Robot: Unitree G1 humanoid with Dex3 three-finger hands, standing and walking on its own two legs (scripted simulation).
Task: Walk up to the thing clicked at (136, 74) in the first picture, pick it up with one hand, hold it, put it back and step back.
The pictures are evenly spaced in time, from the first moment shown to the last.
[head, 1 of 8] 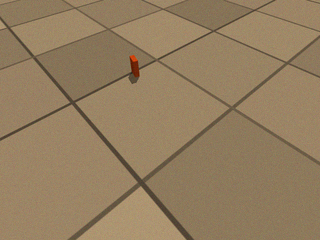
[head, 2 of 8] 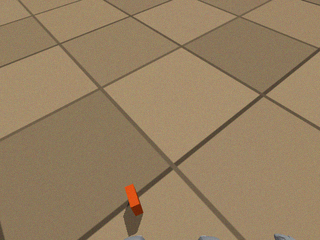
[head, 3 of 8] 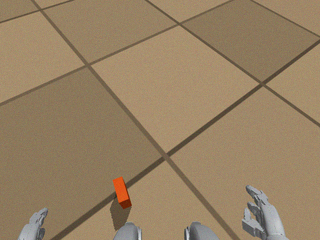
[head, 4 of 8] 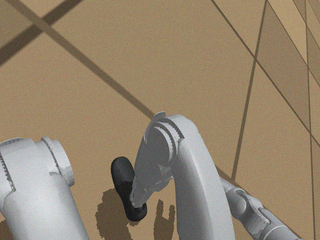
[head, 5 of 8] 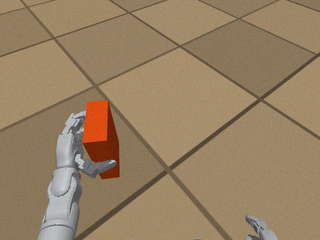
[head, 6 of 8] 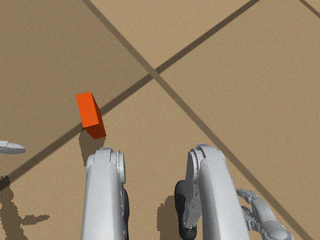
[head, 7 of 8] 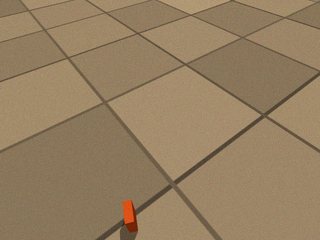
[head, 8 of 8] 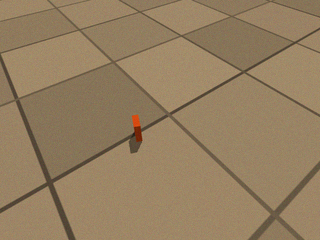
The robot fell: no
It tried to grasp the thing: yes
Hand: left
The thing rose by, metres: 0.69
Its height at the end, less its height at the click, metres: +0.00
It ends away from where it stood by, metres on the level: 0.01
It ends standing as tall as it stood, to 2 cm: yes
